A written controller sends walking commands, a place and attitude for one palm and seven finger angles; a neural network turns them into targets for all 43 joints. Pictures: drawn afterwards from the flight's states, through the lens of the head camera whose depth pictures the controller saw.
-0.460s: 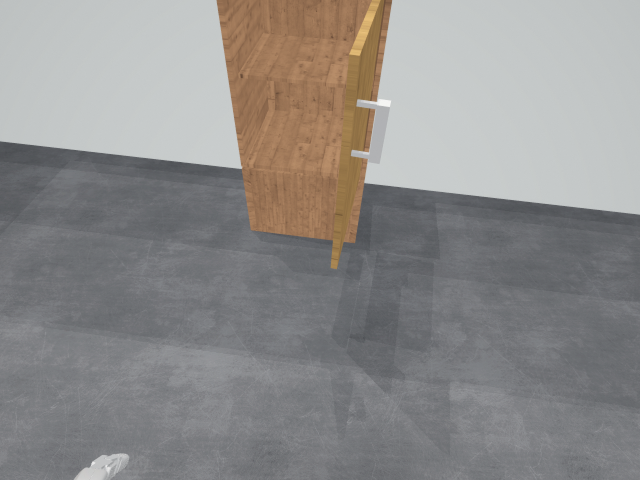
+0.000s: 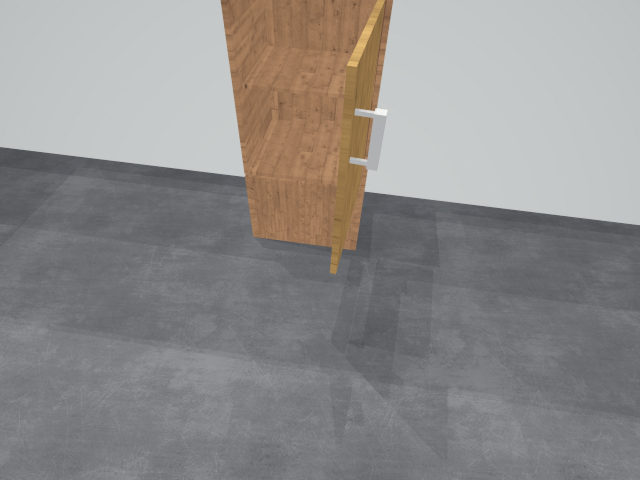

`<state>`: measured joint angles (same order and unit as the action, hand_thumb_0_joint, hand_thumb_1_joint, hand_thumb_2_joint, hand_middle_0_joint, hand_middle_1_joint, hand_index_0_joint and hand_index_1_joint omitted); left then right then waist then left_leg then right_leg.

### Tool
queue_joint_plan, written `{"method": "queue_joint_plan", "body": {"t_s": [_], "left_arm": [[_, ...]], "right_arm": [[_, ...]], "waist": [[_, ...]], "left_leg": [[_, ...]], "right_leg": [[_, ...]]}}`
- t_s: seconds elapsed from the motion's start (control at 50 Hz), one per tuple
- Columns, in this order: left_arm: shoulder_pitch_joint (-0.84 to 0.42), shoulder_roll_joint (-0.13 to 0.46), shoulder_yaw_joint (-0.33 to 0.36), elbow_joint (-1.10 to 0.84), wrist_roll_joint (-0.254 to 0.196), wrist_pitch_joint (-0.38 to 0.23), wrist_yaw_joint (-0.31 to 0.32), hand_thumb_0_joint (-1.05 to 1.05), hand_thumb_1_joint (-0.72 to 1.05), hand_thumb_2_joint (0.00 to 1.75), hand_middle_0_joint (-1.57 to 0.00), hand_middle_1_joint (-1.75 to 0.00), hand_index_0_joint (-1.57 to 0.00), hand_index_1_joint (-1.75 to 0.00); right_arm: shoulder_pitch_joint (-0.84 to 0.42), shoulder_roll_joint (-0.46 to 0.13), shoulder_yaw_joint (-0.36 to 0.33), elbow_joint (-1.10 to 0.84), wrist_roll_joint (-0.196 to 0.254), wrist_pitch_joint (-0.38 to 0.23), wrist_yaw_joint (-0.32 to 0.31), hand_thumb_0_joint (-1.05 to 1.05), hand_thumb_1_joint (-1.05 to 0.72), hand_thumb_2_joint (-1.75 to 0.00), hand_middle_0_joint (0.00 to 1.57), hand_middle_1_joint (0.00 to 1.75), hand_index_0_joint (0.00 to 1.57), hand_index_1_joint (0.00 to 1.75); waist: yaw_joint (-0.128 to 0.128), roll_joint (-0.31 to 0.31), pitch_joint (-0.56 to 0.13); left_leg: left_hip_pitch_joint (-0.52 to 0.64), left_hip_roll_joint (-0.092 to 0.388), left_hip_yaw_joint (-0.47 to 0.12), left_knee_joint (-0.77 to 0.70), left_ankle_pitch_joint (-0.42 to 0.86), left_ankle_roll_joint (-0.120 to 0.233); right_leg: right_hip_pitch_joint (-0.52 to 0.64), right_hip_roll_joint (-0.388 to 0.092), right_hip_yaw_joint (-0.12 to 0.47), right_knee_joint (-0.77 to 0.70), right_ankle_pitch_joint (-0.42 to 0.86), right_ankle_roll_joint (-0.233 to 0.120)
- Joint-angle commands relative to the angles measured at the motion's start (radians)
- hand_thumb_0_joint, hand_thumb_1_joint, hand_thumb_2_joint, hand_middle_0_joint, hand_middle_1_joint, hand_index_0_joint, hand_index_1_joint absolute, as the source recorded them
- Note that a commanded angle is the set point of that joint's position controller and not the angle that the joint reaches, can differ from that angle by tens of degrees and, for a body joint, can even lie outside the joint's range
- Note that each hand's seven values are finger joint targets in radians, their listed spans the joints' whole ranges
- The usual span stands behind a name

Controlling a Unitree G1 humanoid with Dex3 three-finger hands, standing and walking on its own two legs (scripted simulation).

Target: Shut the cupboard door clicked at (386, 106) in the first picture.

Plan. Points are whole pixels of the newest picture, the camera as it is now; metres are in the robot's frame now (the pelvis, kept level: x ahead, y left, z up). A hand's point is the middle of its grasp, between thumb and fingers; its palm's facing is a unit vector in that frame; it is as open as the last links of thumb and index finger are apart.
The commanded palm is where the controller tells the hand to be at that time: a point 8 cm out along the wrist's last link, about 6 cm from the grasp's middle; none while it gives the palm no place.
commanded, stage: stand and wait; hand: left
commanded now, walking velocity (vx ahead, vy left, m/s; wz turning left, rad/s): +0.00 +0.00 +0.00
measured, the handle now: (366, 139) +0.77 -0.05 +0.02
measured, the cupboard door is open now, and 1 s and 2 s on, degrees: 85 85 85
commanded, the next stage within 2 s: look at it before walking up in 0.60 s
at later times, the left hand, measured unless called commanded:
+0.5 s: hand out of the picture +0.05 +0.23 -0.15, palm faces -0.03 -0.94 -0.33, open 7.3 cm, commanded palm none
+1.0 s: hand out of the picture +0.06 +0.23 -0.15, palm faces -0.03 -0.95 -0.33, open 7.3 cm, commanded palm none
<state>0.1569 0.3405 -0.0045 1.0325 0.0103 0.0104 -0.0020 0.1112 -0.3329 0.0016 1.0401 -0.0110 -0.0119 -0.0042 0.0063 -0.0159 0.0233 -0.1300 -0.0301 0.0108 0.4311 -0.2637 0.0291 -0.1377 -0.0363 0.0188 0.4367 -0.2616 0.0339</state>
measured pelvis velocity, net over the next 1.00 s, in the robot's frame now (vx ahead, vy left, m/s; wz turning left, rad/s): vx -0.01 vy -0.02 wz -0.01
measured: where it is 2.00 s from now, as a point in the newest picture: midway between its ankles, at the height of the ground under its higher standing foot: outside the picture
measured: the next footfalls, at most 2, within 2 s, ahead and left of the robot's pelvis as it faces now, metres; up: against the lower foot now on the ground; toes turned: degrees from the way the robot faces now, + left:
none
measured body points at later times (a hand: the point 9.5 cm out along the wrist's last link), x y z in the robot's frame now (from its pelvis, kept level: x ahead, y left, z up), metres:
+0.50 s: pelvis -0.02 -0.01 +0.00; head -0.02 -0.01 +0.45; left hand +0.06 +0.28 -0.13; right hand +0.05 -0.31 -0.13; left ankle -0.02 +0.10 -0.74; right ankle -0.01 -0.14 -0.74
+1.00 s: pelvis -0.01 -0.02 +0.00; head -0.01 -0.01 +0.45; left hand +0.06 +0.28 -0.13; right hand +0.07 -0.31 -0.13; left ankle -0.02 +0.10 -0.74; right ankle -0.01 -0.14 -0.74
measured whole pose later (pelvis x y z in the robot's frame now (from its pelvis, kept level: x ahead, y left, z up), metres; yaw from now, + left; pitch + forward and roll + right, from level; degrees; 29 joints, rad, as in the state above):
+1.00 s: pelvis -0.01 -0.02 +0.00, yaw +0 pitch -2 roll +0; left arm 0.14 0.34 0.00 1.09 0.01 -0.01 0.00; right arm 0.12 -0.33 0.01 1.11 -0.01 -0.02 0.00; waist 0.00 -0.01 0.02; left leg -0.12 0.00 0.01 0.36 -0.21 0.00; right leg -0.13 -0.01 0.02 0.37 -0.21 0.01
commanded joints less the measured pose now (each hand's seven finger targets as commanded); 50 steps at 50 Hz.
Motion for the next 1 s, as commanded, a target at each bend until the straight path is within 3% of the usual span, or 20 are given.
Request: {"method": "queue_joint_plan", "body": {"t_s": [0.0, 0.22, 0.48, 0.58, 0.74, 0.98], "left_arm": [[-0.061, 0.202, 0.041, -0.065, 0.001, -0.028, 0.014, 0.00, 0.90, 0.90, -0.20, -0.30, -0.20, -0.30], [-0.059, 0.207, 0.039, -0.027, 0.002, -0.033, 0.012, 0.00, 0.90, 0.90, -0.20, -0.30, -0.20, -0.30], [-0.059, 0.202, 0.039, -0.017, 0.003, -0.034, 0.011, 0.00, 0.90, 0.90, -0.20, -0.30, -0.20, -0.30], [-0.057, 0.201, 0.039, -0.016, 0.002, -0.038, 0.012, 0.00, 0.90, 0.90, -0.20, -0.30, -0.20, -0.30], [-0.056, 0.202, 0.040, -0.012, 0.002, -0.040, 0.014, 0.00, 0.90, 0.90, -0.20, -0.30, -0.20, -0.30], [-0.056, 0.202, 0.038, -0.008, 0.002, -0.040, 0.013, 0.00, 0.90, 0.90, -0.20, -0.30, -0.20, -0.30]], "right_arm": [[-0.068, -0.212, -0.046, -0.059, 0.002, -0.026, -0.013, 0.00, -0.90, -0.90, 0.20, 0.30, 0.20, 0.30], [-0.045, -0.214, -0.041, -0.015, 0.004, -0.021, -0.009, 0.00, -0.90, -0.90, 0.20, 0.30, 0.20, 0.30], [-0.031, -0.209, -0.038, 0.008, 0.002, -0.022, -0.006, 0.00, -0.90, -0.90, 0.20, 0.30, 0.20, 0.30], [-0.030, -0.208, -0.039, 0.009, 0.003, -0.026, -0.007, 0.00, -0.90, -0.90, 0.20, 0.30, 0.20, 0.30], [-0.034, -0.206, -0.039, 0.011, 0.005, -0.027, -0.009, 0.00, -0.90, -0.90, 0.20, 0.30, 0.20, 0.30], [-0.044, -0.211, -0.038, 0.013, 0.005, -0.026, -0.010, 0.00, -0.90, -0.90, 0.20, 0.30, 0.20, 0.30]], "waist": [[-0.004, 0.024, -0.052], [-0.006, 0.007, -0.026], [-0.006, 0.007, -0.007], [-0.006, 0.010, -0.051], [-0.006, 0.013, -0.058], [-0.006, 0.023, -0.047]], "left_leg": [[-0.005, 0.137, -0.102, -0.093, 0.225, 0.016], [-0.021, 0.139, -0.110, -0.123, 0.122, 0.009], [-0.039, 0.136, -0.115, -0.136, 0.085, 0.004], [-0.009, 0.144, -0.112, -0.124, 0.143, 0.003], [0.003, 0.149, -0.104, -0.121, 0.204, 0.002], [0.017, 0.151, -0.103, -0.132, 0.205, 0.000]], "right_leg": [[0.008, -0.083, 0.064, -0.063, 0.211, -0.057], [-0.015, -0.084, 0.083, -0.110, 0.115, -0.060], [-0.040, -0.082, 0.101, -0.134, 0.048, -0.062], [-0.020, -0.085, 0.095, -0.120, 0.117, -0.062], [0.001, -0.088, 0.088, -0.107, 0.202, -0.062], [0.000, -0.086, 0.087, -0.121, 0.203, -0.059]]}}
